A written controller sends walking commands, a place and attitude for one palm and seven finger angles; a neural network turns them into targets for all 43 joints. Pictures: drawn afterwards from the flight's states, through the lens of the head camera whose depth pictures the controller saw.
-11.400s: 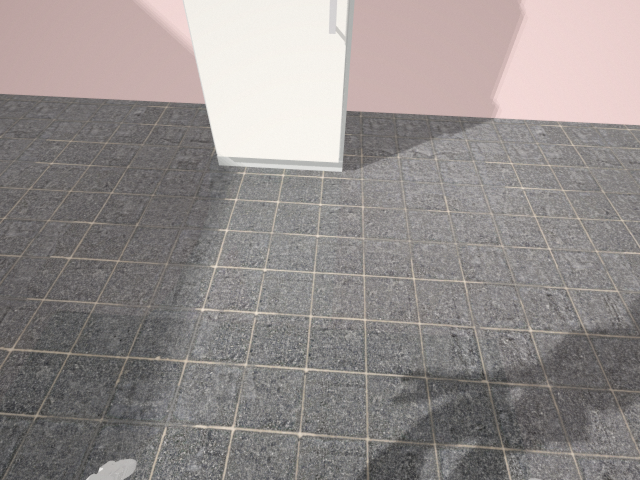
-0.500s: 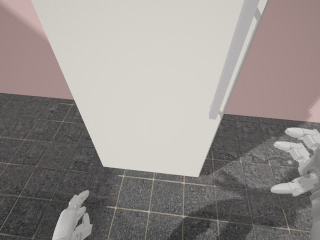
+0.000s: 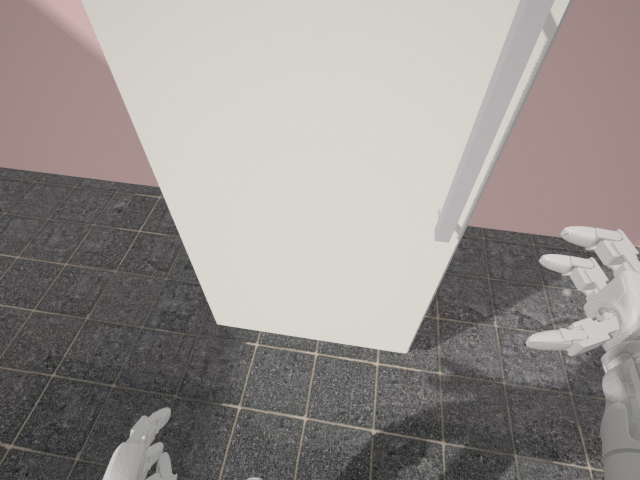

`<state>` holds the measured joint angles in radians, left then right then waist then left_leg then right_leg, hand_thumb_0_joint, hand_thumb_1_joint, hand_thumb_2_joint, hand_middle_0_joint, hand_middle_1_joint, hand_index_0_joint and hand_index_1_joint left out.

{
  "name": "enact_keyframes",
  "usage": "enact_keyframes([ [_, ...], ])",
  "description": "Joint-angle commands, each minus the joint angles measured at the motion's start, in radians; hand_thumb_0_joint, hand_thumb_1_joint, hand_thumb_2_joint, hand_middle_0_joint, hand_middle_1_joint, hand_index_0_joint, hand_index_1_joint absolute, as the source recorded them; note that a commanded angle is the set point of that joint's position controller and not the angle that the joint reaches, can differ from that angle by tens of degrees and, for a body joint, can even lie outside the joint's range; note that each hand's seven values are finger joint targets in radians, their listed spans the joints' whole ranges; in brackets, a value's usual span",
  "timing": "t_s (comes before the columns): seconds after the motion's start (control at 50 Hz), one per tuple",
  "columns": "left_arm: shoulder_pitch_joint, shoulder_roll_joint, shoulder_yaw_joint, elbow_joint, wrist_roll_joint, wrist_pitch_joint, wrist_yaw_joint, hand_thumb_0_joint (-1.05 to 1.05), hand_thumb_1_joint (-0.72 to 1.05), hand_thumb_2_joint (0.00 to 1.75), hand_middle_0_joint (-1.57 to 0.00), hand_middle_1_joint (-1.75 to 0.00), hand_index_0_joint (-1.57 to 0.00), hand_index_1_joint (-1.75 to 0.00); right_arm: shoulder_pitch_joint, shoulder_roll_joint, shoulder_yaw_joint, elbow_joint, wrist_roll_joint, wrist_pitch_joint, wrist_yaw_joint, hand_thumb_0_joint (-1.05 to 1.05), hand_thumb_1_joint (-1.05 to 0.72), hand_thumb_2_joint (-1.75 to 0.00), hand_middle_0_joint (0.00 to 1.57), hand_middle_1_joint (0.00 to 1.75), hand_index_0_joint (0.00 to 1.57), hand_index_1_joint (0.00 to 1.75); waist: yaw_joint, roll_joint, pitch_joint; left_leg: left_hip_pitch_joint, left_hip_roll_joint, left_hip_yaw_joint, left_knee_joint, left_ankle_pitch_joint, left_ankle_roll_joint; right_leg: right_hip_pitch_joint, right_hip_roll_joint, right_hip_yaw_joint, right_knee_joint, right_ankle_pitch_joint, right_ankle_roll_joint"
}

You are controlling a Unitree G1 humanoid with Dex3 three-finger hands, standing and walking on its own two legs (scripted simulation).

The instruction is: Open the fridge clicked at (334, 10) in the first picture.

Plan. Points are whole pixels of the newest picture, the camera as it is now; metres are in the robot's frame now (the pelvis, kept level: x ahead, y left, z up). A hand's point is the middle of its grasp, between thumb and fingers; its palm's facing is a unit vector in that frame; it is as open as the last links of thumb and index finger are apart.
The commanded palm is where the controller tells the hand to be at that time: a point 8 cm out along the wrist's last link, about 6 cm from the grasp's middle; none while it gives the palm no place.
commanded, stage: move the hooked fingers beside the handle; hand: right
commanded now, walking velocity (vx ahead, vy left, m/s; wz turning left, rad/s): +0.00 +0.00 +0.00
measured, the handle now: (475, 137) +0.54 -0.18 +0.15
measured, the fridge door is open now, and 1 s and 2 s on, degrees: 0 0 0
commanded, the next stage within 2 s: feel for the door with the fingertips in 1.78 s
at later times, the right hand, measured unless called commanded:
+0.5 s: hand (536, 248) +0.40 -0.25 +0.09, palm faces +0.10 +0.99 +0.01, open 14.0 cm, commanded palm +0.37 -0.30 +0.08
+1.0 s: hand (517, 212) +0.46 -0.24 +0.09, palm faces +0.09 +1.00 +0.01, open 14.0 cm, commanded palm +0.44 -0.29 +0.08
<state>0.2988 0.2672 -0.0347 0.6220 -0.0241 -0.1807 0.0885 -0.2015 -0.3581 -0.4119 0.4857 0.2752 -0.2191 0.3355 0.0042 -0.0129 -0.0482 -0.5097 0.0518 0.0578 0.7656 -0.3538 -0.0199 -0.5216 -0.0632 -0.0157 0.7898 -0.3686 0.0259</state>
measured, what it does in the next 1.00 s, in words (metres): stands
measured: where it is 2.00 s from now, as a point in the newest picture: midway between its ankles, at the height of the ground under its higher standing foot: outside the picture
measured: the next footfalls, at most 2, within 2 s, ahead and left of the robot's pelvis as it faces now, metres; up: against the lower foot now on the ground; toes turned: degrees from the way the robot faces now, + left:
none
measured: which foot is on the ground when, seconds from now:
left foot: down 0.00-1.00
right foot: down 0.00-1.00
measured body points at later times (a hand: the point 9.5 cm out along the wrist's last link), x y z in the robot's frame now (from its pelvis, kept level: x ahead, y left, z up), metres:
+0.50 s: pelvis +0.00 +0.00 -0.01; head +0.05 +0.00 +0.44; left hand +0.09 +0.27 -0.11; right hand +0.38 -0.30 +0.09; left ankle +0.02 +0.13 -0.71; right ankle +0.02 -0.13 -0.71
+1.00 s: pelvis -0.01 -0.01 -0.02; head +0.08 -0.02 +0.42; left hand +0.03 +0.26 -0.13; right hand +0.45 -0.29 +0.09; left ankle +0.02 +0.13 -0.71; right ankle +0.02 -0.13 -0.71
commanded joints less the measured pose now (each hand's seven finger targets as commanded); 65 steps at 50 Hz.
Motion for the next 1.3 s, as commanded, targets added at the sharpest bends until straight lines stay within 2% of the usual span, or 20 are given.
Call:
enact_keyframes([
  [0.0, -0.031, 0.14, 0.057, -0.122, -0.008, -0.039, 0.022, 0.0, 0.9, 0.9, -0.2, -0.3, -0.2, -0.3, -0.41, -0.236, -0.023, -0.166, 0.01, -0.065, 0.009, 0.0, 0.5, -0.3, 0.3, 1.2, 0.3, 1.2, 0.032, -0.059, -0.238, 0.082, -0.056, -0.016, -0.104, 0.185, 0.037, 0.106, 0.054, 0.007, -0.119, 0.141, -0.035],
  [0.08, -0.014, 0.145, 0.059, -0.112, -0.004, -0.025, 0.023, 0.0, 0.9, 0.9, -0.2, -0.3, -0.2, -0.3, -0.453, -0.279, -0.051, -0.096, 0.0, -0.071, 0.002, 0.0, 0.5, -0.3, 0.3, 1.2, 0.3, 1.2, 0.026, -0.015, -0.267, 0.096, -0.056, -0.019, -0.096, 0.201, 0.036, 0.087, 0.055, 0.009, -0.105, 0.157, -0.038],
  [0.16, -0.007, 0.144, 0.058, -0.11, -0.002, -0.007, 0.016, 0.0, 0.9, 0.9, -0.2, -0.3, -0.2, -0.3, -0.501, -0.314, -0.077, -0.02, -0.014, -0.079, -0.007, 0.0, 0.5, -0.3, 0.3, 1.2, 0.3, 1.2, 0.018, -0.058, -0.283, 0.096, -0.052, -0.027, -0.086, 0.205, 0.037, 0.064, 0.056, 0.003, -0.099, 0.151, -0.033],
  [0.18, 0.001, 0.148, 0.056, -0.109, -0.001, -0.001, 0.015, 0.0, 0.9, 0.9, -0.2, -0.3, -0.2, -0.3, -0.514, -0.326, -0.082, 0.0, -0.014, -0.082, -0.01, 0.0, 0.5, -0.3, 0.3, 1.2, 0.3, 1.2, 0.023, -0.021, -0.285, 0.106, -0.055, -0.027, -0.084, 0.209, 0.036, 0.048, 0.055, 0.004, -0.092, 0.155, -0.037],
  [0.2, 0.001, 0.147, 0.058, -0.108, -0.002, 0.003, 0.013, 0.0, 0.9, 0.9, -0.2, -0.3, -0.2, -0.3, -0.543, -0.323, -0.071, 0.011, -0.022, -0.086, -0.01, 0.0, 0.5, -0.3, 0.3, 1.2, 0.3, 1.2, 0.03, -0.043, -0.293, 0.096, -0.053, -0.031, -0.082, 0.216, 0.034, 0.052, 0.055, -0.001, -0.088, 0.156, -0.037],
  [0.24, 0.015, 0.151, 0.062, -0.109, 0.0, 0.011, 0.009, 0.0, 0.9, 0.9, -0.2, -0.3, -0.2, -0.3, -0.54, -0.337, -0.089, 0.048, -0.024, -0.091, -0.009, 0.0, 0.5, -0.3, 0.3, 1.2, 0.3, 1.2, 0.025, -0.02, -0.309, 0.102, -0.053, -0.032, -0.076, 0.234, 0.033, 0.042, 0.055, -0.003, -0.082, 0.166, -0.037],
  [0.3, 0.025, 0.148, 0.065, -0.119, 0.0, 0.022, 0.001, 0.0, 0.9, 0.9, -0.2, -0.3, -0.2, -0.3, -0.563, -0.329, -0.071, 0.031, -0.031, -0.107, -0.001, 0.0, 0.5, -0.3, 0.3, 1.2, 0.3, 1.2, 0.023, -0.075, -0.351, 0.115, -0.057, -0.033, -0.058, 0.293, 0.038, 0.059, 0.054, -0.008, -0.072, 0.219, -0.037],
  [0.42, 0.051, 0.157, 0.068, -0.101, -0.004, 0.046, -0.002, 0.0, 0.9, 0.9, -0.2, -0.3, -0.2, -0.3, -0.658, -0.316, -0.046, 0.126, -0.039, -0.111, -0.01, 0.0, 0.5, -0.3, 0.3, 1.2, 0.3, 1.2, 0.058, -0.012, -0.291, 0.047, -0.063, -0.026, -0.065, 0.221, 0.033, 0.018, 0.048, 0.001, -0.069, 0.151, -0.04],
  [0.5, 0.07, 0.163, 0.071, -0.09, 0.001, 0.062, -0.002, 0.0, 0.9, 0.9, -0.2, -0.3, -0.2, -0.3, -0.723, -0.376, -0.082, 0.171, -0.056, -0.128, -0.022, 0.0, 0.5, -0.3, 0.3, 1.2, 0.3, 1.2, 0.054, -0.037, -0.327, 0.044, -0.062, -0.033, -0.057, 0.199, 0.034, 0.009, 0.05, 0.001, -0.058, 0.14, -0.042],
  [0.6, 0.088, 0.157, 0.071, -0.084, 0.008, 0.072, -0.008, 0.0, 0.9, 0.9, -0.2, -0.3, -0.2, -0.3, -0.815, -0.379, -0.062, 0.157, -0.077, -0.172, -0.035, 0.0, 0.5, -0.3, 0.3, 1.2, 0.3, 1.2, 0.066, -0.086, -0.406, 0.032, -0.068, -0.035, -0.032, 0.229, 0.036, 0.041, 0.048, 0.005, -0.035, 0.176, -0.042],
  [0.78, 0.128, 0.172, 0.068, -0.075, 0.011, 0.109, -0.014, 0.0, 0.9, 0.9, -0.2, -0.3, -0.2, -0.3, -0.891, -0.421, -0.072, 0.369, -0.109, -0.144, -0.032, 0.0, 0.5, -0.3, 0.3, 1.2, 0.3, 1.2, 0.09, -0.044, -0.328, -0.037, -0.068, -0.027, -0.025, 0.175, 0.035, -0.054, 0.044, 0.009, -0.025, 0.122, -0.044],
  [0.86, 0.144, 0.169, 0.071, -0.071, 0.019, 0.116, -0.022, 0.0, 0.9, 0.9, -0.2, -0.3, -0.2, -0.3, -0.985, -0.392, -0.034, 0.334, -0.12, -0.179, -0.045, 0.0, 0.5, -0.3, 0.3, 1.2, 0.3, 1.2, 0.103, -0.114, -0.4, -0.081, -0.073, -0.024, -0.007, 0.18, 0.038, 0.008, 0.04, 0.018, -0.006, 0.154, -0.039],
  [0.9, 0.161, 0.176, 0.075, -0.06, 0.022, 0.12, -0.022, 0.0, 0.9, 0.9, -0.2, -0.3, -0.2, -0.3, -1.013, -0.444, -0.078, 0.343, -0.117, -0.197, -0.051, 0.0, 0.5, -0.3, 0.3, 1.2, 0.3, 1.2, 0.101, -0.078, -0.442, -0.065, -0.076, -0.023, 0.005, 0.199, 0.037, 0.004, 0.036, 0.027, 0.007, 0.178, -0.039],
  [0.96, 0.171, 0.178, 0.072, -0.049, 0.023, 0.128, -0.024, 0.0, 0.9, 0.9, -0.2, -0.3, -0.2, -0.3, -1.051, -0.421, -0.052, 0.416, -0.13, -0.182, -0.059, 0.0, 0.5, -0.3, 0.3, 1.2, 0.3, 1.2, 0.125, -0.082, -0.406, -0.108, -0.075, -0.021, 0.0, 0.163, 0.033, -0.022, 0.037, 0.028, 0.01, 0.141, -0.04],
  [1.02, 0.186, 0.184, 0.069, -0.059, 0.027, 0.143, -0.027, 0.0, 0.9, 0.9, -0.2, -0.3, -0.2, -0.3, -0.992, -0.49, -0.1, 0.454, -0.152, -0.166, -0.064, 0.0, 0.5, -0.3, 0.3, 1.2, 0.3, 1.2, 0.1, -0.067, -0.424, -0.071, -0.074, -0.027, 0.007, 0.181, 0.035, -0.065, 0.039, 0.019, 0.013, 0.146, -0.044],
  [1.08, 0.194, 0.177, 0.068, -0.076, 0.033, 0.154, -0.034, 0.0, 0.9, 0.9, -0.2, -0.3, -0.2, -0.3, -0.979, -0.477, -0.092, 0.437, -0.161, -0.168, -0.065, 0.0, 0.5, -0.3, 0.3, 1.2, 0.3, 1.2, 0.095, -0.102, -0.439, -0.075, -0.078, -0.021, 0.022, 0.213, 0.039, -0.05, 0.039, 0.015, 0.02, 0.189, -0.043],
  [1.12, 0.195, 0.181, 0.074, -0.081, 0.032, 0.162, -0.036, 0.0, 0.9, 0.9, -0.2, -0.3, -0.2, -0.3, -0.98, -0.508, -0.118, 0.386, -0.152, -0.183, -0.063, 0.0, 0.5, -0.3, 0.3, 1.2, 0.3, 1.2, 0.091, -0.097, -0.485, -0.054, -0.08, -0.024, 0.025, 0.245, 0.037, -0.027, 0.034, 0.013, 0.026, 0.224, -0.042],
  [1.16, 0.19, 0.177, 0.078, -0.095, 0.029, 0.165, -0.04, 0.0, 0.9, 0.9, -0.2, -0.3, -0.2, -0.3, -0.954, -0.49, -0.124, 0.336, -0.134, -0.198, -0.061, 0.0, 0.5, -0.3, 0.3, 1.2, 0.3, 1.2, 0.077, -0.131, -0.522, -0.041, -0.085, -0.024, 0.026, 0.256, 0.04, 0.009, 0.034, 0.009, 0.026, 0.245, -0.037],
  [1.18, 0.194, 0.177, 0.077, -0.094, 0.031, 0.166, -0.039, 0.0, 0.9, 0.9, -0.2, -0.3, -0.2, -0.3, -0.96, -0.484, -0.12, 0.331, -0.128, -0.202, -0.059, 0.0, 0.5, -0.3, 0.3, 1.2, 0.3, 1.2, 0.09, -0.097, -0.512, -0.037, -0.089, -0.023, 0.027, 0.269, 0.04, 0.002, 0.032, 0.009, 0.032, 0.254, -0.042],
  [1.28, 0.199, 0.179, 0.076, -0.077, 0.025, 0.174, -0.033, 0.0, 0.9, 0.9, -0.2, -0.3, -0.2, -0.3, -0.974, -0.464, -0.093, 0.373, -0.132, -0.18, -0.049, 0.0, 0.5, -0.3, 0.3, 1.2, 0.3, 1.2, 0.111, -0.097, -0.413, -0.078, -0.09, -0.019, 0.008, 0.224, 0.039, -0.026, 0.03, 0.014, 0.018, 0.202, -0.045],
])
